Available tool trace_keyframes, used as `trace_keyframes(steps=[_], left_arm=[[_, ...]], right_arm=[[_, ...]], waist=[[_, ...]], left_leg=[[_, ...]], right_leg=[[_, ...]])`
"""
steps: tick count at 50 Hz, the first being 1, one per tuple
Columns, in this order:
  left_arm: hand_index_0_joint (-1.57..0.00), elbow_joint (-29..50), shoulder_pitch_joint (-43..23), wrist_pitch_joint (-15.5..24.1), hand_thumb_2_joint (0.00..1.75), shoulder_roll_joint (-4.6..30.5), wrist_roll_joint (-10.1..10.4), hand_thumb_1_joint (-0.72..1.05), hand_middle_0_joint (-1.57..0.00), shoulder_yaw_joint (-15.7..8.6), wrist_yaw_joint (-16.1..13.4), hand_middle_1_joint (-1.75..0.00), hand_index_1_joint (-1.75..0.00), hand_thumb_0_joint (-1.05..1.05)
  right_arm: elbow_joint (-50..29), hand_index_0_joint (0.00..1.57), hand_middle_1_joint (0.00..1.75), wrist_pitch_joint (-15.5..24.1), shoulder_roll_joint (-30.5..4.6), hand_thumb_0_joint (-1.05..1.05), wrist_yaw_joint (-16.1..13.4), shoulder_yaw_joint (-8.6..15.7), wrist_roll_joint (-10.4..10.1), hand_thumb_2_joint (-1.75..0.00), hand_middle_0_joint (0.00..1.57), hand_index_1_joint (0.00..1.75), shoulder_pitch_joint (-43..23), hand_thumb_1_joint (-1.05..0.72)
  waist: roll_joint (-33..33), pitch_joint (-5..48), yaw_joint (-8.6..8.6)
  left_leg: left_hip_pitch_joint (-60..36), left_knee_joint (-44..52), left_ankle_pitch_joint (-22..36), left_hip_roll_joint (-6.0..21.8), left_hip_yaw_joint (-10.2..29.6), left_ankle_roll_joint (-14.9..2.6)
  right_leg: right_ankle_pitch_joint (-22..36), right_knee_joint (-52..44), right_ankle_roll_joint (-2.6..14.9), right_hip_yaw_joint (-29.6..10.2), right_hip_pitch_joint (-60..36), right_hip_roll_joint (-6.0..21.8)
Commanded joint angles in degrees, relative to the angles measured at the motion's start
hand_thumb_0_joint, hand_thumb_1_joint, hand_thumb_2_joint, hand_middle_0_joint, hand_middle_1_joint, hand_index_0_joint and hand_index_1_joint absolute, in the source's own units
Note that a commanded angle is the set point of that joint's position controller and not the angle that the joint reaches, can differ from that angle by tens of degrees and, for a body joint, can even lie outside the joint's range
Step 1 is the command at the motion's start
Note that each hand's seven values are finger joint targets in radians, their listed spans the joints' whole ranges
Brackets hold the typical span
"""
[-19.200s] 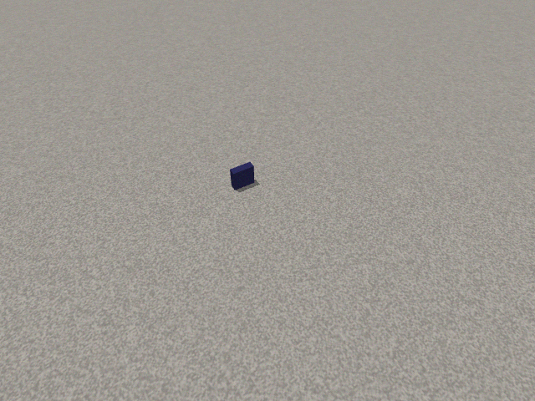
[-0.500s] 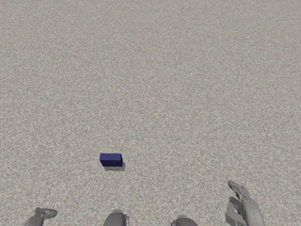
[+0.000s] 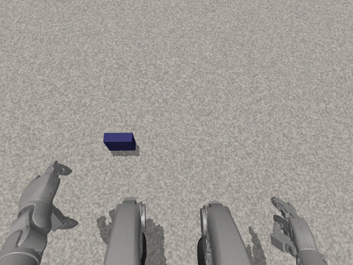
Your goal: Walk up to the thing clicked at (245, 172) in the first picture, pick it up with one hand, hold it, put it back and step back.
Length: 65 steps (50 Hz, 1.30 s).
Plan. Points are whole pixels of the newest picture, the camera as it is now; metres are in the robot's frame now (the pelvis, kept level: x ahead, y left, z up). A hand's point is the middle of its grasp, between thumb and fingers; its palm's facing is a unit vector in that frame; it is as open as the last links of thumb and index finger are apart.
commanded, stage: rise first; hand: left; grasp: from above
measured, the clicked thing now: (120, 142) +0.55 +0.23 -0.49
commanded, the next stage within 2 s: none
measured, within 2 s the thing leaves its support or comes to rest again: neither
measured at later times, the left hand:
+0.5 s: hand (87, 164) +0.40 +0.28 -0.28, palm faces -0.47 -0.11 -0.88, open 13.9 cm
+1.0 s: hand (94, 151) +0.46 +0.28 -0.34, palm faces -0.45 +0.01 -0.89, open 14.1 cm
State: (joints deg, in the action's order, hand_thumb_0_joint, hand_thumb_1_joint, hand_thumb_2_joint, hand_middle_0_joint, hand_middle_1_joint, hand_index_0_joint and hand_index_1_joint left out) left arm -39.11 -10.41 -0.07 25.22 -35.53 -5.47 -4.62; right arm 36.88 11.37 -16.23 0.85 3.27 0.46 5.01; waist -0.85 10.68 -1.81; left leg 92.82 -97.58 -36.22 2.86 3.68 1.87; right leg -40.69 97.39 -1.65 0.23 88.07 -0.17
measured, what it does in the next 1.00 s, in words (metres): lowers itself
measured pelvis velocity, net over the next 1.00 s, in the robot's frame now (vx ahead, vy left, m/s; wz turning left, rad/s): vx -0.04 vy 0.01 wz -0.13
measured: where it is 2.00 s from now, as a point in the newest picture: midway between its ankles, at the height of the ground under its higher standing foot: outside the picture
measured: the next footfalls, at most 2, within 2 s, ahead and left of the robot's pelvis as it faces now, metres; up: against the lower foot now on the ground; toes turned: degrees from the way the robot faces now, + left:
none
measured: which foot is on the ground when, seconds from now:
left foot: down 0.00-1.00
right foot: down 0.00-1.00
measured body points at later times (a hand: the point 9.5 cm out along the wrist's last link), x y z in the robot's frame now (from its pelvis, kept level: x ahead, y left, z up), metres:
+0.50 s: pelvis -0.05 +0.00 -0.15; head +0.17 +0.04 +0.24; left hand +0.42 +0.28 -0.23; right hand +0.00 -0.28 -0.27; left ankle +0.06 +0.14 -0.51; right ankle +0.03 -0.14 -0.51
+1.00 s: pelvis -0.04 +0.01 -0.19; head +0.20 +0.06 +0.18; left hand +0.48 +0.28 -0.28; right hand -0.01 -0.27 -0.29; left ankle +0.06 +0.14 -0.51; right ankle +0.03 -0.14 -0.51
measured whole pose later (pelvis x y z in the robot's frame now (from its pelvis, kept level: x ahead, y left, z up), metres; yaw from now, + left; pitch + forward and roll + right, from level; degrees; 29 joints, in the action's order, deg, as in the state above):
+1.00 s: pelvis -0.04 +0.01 -0.19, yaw -8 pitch +34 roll -9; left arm -77.6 -56.8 14.9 47.6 -73.1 -4.6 -14.7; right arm 41.0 -0.9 -14.3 6.2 -3.3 7.3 8.3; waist 1.3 2.8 -12.3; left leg 131.1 -132.6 -36.6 2.4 10.4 1.4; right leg -41.1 129.3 -3.6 3.2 123.2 -3.3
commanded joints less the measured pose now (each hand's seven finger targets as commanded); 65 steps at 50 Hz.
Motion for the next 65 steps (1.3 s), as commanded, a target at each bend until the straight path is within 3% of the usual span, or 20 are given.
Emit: trace_keyframes(steps=[1, 10, 16, 20, 22, 23, 24, 25, 26, 28, 29, 30, 32, 33, 34, 40, 41, 44, 59, 65], left_arm=[[-0.11, 1.3, -13.5, 2.8, 0.99, 15.6, -5.7, -0.54, -0.12, -4.9, -2.1, -1.04, -1.05, 0.00], [-0.09, -10.1, -35.5, 9.5, 0.99, 22.5, -16.3, -0.50, -0.09, -2.8, -3.2, -1.05, -1.05, 0.00], [-0.06, -12.8, -46.8, 12.0, 1.01, 29.3, -22.5, -0.52, -0.05, -4.6, -6.3, -1.07, -1.06, 0.00], [-0.06, -19.7, -49.4, 11.9, 1.02, 30.8, -26.0, -0.53, -0.05, -4.1, -7.9, -1.04, -1.04, 0.00], [-0.05, -15.8, -55.1, 12.6, 1.02, 33.0, -27.3, -0.53, -0.05, -4.3, -8.4, -1.04, -1.03, 0.00], [-0.05, -23.9, -51.2, 12.0, 1.03, 31.9, -28.4, -0.54, -0.05, -3.4, -8.2, -1.03, -1.03, 0.00], [-0.06, -18.8, -55.8, 12.6, 1.01, 32.3, -28.7, -0.53, -0.05, -3.3, -8.3, -1.03, -1.02, 0.00], [-0.06, -24.9, -53.7, 12.3, 1.01, 33.4, -29.7, -0.53, -0.05, -3.6, -8.5, -1.03, -1.02, 0.00], [-0.05, -24.8, -54.6, 12.5, 1.02, 31.5, -29.6, -0.54, -0.05, -2.1, -8.4, -1.02, -1.02, 0.00], [-0.06, -25.0, -56.8, 13.1, 1.02, 34.5, -31.4, -0.54, -0.05, -3.0, -8.7, -1.02, -1.01, 0.00], [-0.06, -20.4, -61.8, 14.0, 1.02, 34.4, -31.7, -0.54, -0.05, -1.9, -8.7, -1.02, -1.01, 0.00], [-0.06, -28.3, -56.8, 13.6, 1.01, 34.7, -32.9, -0.55, -0.05, -2.3, -8.8, -1.02, -1.01, 0.00], [-0.06, -24.4, -60.8, 14.7, 1.01, 34.3, -33.7, -0.54, -0.05, -1.5, -9.2, -1.02, -1.01, 0.00], [-0.06, -30.0, -58.2, 14.5, 1.01, 34.4, -34.3, -0.54, -0.05, -1.2, -9.3, -1.02, -1.01, 0.00], [-0.06, -25.0, -61.8, 15.3, 1.01, 34.8, -34.2, -0.54, -0.05, -1.3, -9.6, -1.02, -1.01, 0.00], [-0.07, -29.2, -62.3, 15.8, 0.99, 37.3, -36.8, -0.53, -0.05, -2.1, -11.1, -1.04, -1.02, 0.00], [-0.06, -25.7, -65.3, 16.1, 1.00, 38.4, -36.5, -0.55, -0.05, -2.2, -11.5, -1.02, -1.01, 0.00], [-0.06, -29.7, -64.4, 15.4, 1.00, 37.3, -36.6, -0.54, -0.05, -1.6, -12.0, -1.03, -1.01, 0.00], [-0.07, -31.2, -67.0, 13.1, 0.99, 38.4, -35.9, -0.54, -0.06, -0.6, -11.5, -1.05, -1.03, 0.00], [-0.07, -31.4, -67.7, 13.2, 0.98, 41.3, -35.8, -0.53, -0.06, -1.6, -11.3, -1.05, -1.03, 0.00]], right_arm=[[-3.3, 0.20, 0.30, 0.5, -9.2, 0.00, 0.6, 4.0, -0.2, -0.90, 0.20, 0.30, 6.2, -0.91], [-0.7, 0.20, 0.30, -2.7, -9.7, 0.00, 1.9, 3.7, 1.0, -0.89, 0.20, 0.30, 9.2, -0.86], [1.1, 0.20, 0.30, -5.2, -10.3, 0.00, 2.1, 3.0, 2.1, -0.90, 0.20, 0.30, 11.6, -0.87], [2.9, 0.20, 0.30, -7.5, -10.6, 0.00, 2.4, 2.6, 2.8, -0.90, 0.20, 0.30, 13.2, -0.87], [2.1, 0.20, 0.30, -8.2, -10.8, 0.00, 2.6, 2.4, 3.2, -0.90, 0.20, 0.30, 12.9, -0.87], [3.8, 0.20, 0.30, -8.8, -11.1, 0.00, 2.6, 2.3, 3.3, -0.90, 0.20, 0.30, 13.9, -0.88], [2.9, 0.20, 0.30, -9.1, -10.9, 0.00, 2.7, 2.3, 3.4, -0.90, 0.20, 0.30, 13.9, -0.88], [4.2, 0.20, 0.30, -9.7, -11.5, 0.00, 2.6, 2.1, 3.7, -0.90, 0.20, 0.30, 14.6, -0.88], [4.0, 0.20, 0.30, -10.0, -10.8, 0.00, 2.8, 1.9, 3.8, -0.90, 0.20, 0.30, 14.6, -0.89], [4.3, 0.20, 0.30, -10.4, -11.4, 0.00, 2.9, 1.5, 4.1, -0.90, 0.20, 0.30, 14.8, -0.89], [3.5, 0.20, 0.30, -10.4, -11.1, 0.00, 2.9, 1.3, 4.3, -0.90, 0.20, 0.30, 14.2, -0.89], [4.4, 0.20, 0.30, -10.7, -11.8, 0.00, 2.9, 1.2, 4.4, -0.90, 0.20, 0.30, 15.0, -0.90], [3.8, 0.20, 0.30, -10.9, -11.8, 0.00, 3.2, 0.7, 4.8, -0.90, 0.20, 0.30, 14.6, -0.90], [4.6, 0.20, 0.30, -11.3, -12.0, 0.00, 3.2, 0.3, 4.9, -0.90, 0.20, 0.30, 14.7, -0.90], [3.5, 0.20, 0.30, -11.2, -12.0, 0.00, 3.4, 0.2, 5.2, -0.90, 0.20, 0.30, 14.5, -0.90], [4.4, 0.20, 0.30, -12.2, -12.6, 0.00, 3.9, -1.0, 6.2, -0.90, 0.20, 0.30, 15.9, -0.91], [3.7, 0.20, 0.30, -12.1, -12.5, 0.00, 4.0, -1.2, 6.2, -0.90, 0.20, 0.30, 15.1, -0.91], [3.7, 0.20, 0.30, -12.1, -12.9, 0.00, 4.2, -1.6, 6.6, -0.90, 0.20, 0.30, 15.6, -0.91], [2.9, 0.20, 0.30, -12.8, -13.4, 0.00, 4.9, -3.6, 6.9, -0.90, 0.20, 0.30, 16.0, -0.91], [2.4, 0.20, 0.30, -13.2, -13.7, 0.00, 5.1, -4.6, 7.1, -0.90, 0.20, 0.30, 16.1, -0.91]], waist=[[-4.1, 31.0, -0.16], [-2.4, 32.4, -1.84], [-6.7, 35.9, -2.80], [-7.8, 33.1, -4.55], [-11.5, 35.5, -4.19], [-10.3, 32.2, -5.39], [-12.1, 34.4, -5.48], [-11.1, 31.5, -6.18], [-10.3, 30.7, -6.88], [-11.8, 31.4, -6.78], [-13.9, 32.9, -6.97], [-11.7, 30.3, -7.63], [-13.3, 30.7, -7.78], [-12.7, 27.9, -8.62], [-13.7, 29.9, -8.84], [-15.1, 31.8, -9.76], [-17.1, 33.0, -8.99], [-15.9, 31.1, -10.65], [-18.1, 30.5, -12.20], [-17.7, 30.6, -12.39]], left_leg=[[-19.2, 4.0, 17.7, -1.5, -2.1, -3.10], [-4.5, -5.4, 4.4, -1.5, -2.6, -3.17], [-3.1, -10.3, 5.5, -1.4, -2.5, -3.11], [0.0, -12.3, 2.5, -1.4, -2.0, -3.19], [-1.8, -12.5, 2.7, -1.3, -1.5, -2.84], [-0.3, -12.9, 1.2, -1.3, -1.0, -2.91], [-1.4, -13.3, 2.8, -1.4, -1.2, -2.82], [0.7, -14.0, 1.2, -1.3, -1.1, -2.98], [2.7, -14.9, 1.3, -1.5, -1.5, -3.19], [2.1, -15.3, 1.3, -1.5, -0.9, -3.03], [2.1, -16.1, 2.3, -1.6, -1.4, -2.99], [3.1, -16.5, 1.2, -1.5, -0.9, -3.08], [2.5, -16.8, 2.2, -1.5, -0.3, -2.82], [4.1, -17.2, 1.1, -1.4, -0.3, -2.98], [2.7, -17.7, 3.0, -1.3, -0.2, -2.94], [2.6, -20.4, 6.8, -1.2, 0.0, -2.97], [1.5, -20.3, 7.7, -1.1, -0.1, -2.76], [3.4, -20.8, 5.9, -1.0, 0.3, -2.89], [3.0, -23.6, 9.9, -0.2, 1.2, -3.07], [5.3, -24.7, 9.4, -0.3, 0.8, -3.17]], right_leg=[[19.2, -7.2, 2.99, 1.9, -5.9, -1.8], [7.3, -0.2, 3.15, 3.1, 3.0, -2.5], [8.3, 5.0, 3.32, 4.3, 7.4, -2.7], [5.5, 7.6, 3.46, 5.5, 11.9, -3.0], [6.1, 9.5, 3.80, 6.0, 13.2, -2.9], [5.0, 10.4, 3.87, 6.5, 15.7, -3.1], [6.7, 10.8, 3.93, 6.4, 15.1, -3.0], [5.3, 11.1, 3.89, 6.5, 16.6, -3.1], [5.5, 11.0, 3.81, 6.5, 16.4, -3.2], [5.5, 12.4, 4.00, 6.8, 17.8, -3.1], [6.5, 12.5, 4.01, 6.7, 17.5, -3.1], [5.6, 12.9, 3.94, 7.1, 18.7, -3.3], [6.9, 14.3, 4.04, 7.6, 19.9, -3.1], [6.0, 14.4, 3.95, 7.8, 21.2, -3.3], [8.0, 14.6, 3.84, 7.9, 19.9, -3.1], [11.3, 16.6, 3.58, 8.6, 19.9, -3.5], [12.0, 17.2, 3.76, 8.5, 20.1, -3.5], [10.9, 17.4, 3.57, 9.2, 21.1, -3.7], [15.0, 19.1, 3.25, 9.6, 21.1, -4.1], [14.9, 19.6, 3.10, 9.6, 19.6, -4.3]])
